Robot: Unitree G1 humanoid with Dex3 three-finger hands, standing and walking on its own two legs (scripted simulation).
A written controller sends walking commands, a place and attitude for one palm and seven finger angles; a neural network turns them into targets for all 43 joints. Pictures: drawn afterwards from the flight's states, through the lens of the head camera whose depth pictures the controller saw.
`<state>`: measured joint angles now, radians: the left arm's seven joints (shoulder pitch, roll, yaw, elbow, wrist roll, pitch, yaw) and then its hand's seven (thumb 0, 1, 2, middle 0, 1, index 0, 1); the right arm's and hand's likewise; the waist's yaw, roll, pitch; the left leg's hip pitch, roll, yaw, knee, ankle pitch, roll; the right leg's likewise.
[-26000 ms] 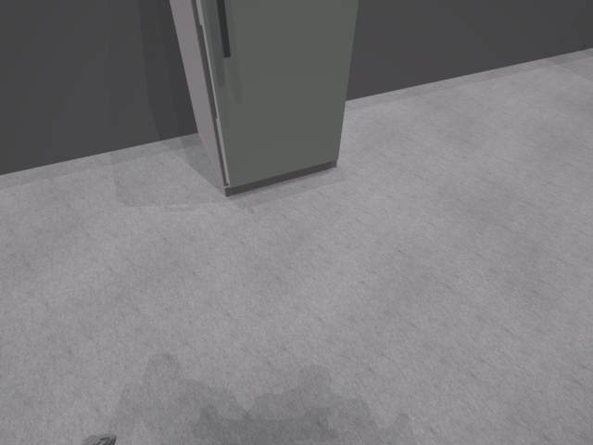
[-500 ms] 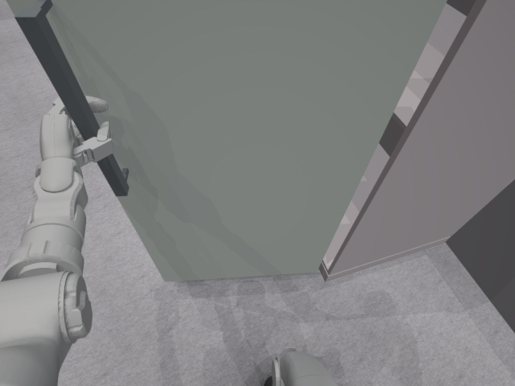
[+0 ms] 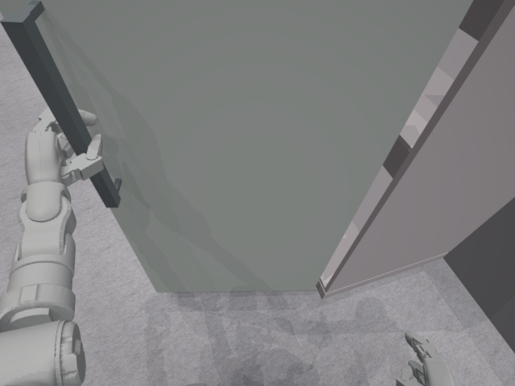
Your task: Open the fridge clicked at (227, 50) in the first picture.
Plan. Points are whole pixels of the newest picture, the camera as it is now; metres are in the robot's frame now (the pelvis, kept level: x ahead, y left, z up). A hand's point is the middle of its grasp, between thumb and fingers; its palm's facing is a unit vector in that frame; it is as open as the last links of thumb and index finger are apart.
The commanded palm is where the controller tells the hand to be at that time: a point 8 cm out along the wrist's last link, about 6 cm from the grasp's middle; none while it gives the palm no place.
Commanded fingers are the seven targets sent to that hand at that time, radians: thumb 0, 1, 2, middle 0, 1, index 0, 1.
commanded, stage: stop walking and hold the door back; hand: left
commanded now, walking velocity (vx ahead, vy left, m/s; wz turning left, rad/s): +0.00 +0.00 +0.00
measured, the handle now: (83, 127) +0.46 +0.28 +0.13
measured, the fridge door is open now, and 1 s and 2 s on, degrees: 73 74 70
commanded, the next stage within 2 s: loosen the grip on the handle in 0.40 s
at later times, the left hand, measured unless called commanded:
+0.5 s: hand (91, 168) +0.40 +0.26 +0.11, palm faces +0.31 -0.91 -0.28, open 5.6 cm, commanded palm +0.36 +0.30 +0.12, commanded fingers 0.00 0.78 0.84 -0.45 -1.40 -0.45 -1.40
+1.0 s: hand (94, 159) +0.43 +0.26 +0.10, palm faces +0.32 -0.90 -0.28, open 13.2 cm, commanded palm +0.38 +0.30 +0.12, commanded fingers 0.00 -0.55 0.20 -0.25 -1.15 -0.25 -1.15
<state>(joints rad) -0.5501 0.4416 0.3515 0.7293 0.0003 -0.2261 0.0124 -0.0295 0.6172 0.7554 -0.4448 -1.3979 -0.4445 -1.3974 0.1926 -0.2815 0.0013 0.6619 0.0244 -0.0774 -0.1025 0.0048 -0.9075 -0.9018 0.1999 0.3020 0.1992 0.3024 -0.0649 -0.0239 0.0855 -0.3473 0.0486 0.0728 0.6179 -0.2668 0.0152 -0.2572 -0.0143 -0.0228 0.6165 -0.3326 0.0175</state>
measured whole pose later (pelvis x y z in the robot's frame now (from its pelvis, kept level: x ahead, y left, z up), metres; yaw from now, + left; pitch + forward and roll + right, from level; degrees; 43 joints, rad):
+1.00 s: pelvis -0.02 -0.01 -0.01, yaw -5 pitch +7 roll -1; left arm -0.60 0.57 0.45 0.91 0.07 -0.30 0.00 -0.01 -0.46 0.25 -0.38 -1.29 -0.40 -1.31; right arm 0.39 -0.26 -0.02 0.77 -0.02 -0.06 -0.03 0.01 -0.91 -0.90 0.20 0.30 0.20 0.30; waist -0.08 -0.01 -0.01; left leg -0.55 0.03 0.00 0.70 -0.26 0.00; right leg -0.47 0.04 -0.02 0.68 -0.33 -0.02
